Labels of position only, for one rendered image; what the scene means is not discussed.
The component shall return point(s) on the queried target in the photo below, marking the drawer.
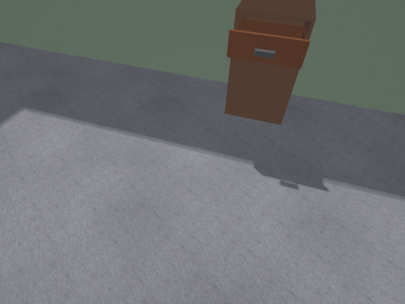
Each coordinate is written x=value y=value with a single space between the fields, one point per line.
x=288 y=41

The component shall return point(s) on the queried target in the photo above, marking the handle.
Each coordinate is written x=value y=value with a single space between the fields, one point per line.
x=264 y=53

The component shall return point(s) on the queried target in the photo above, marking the cabinet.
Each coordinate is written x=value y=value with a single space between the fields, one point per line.
x=261 y=91

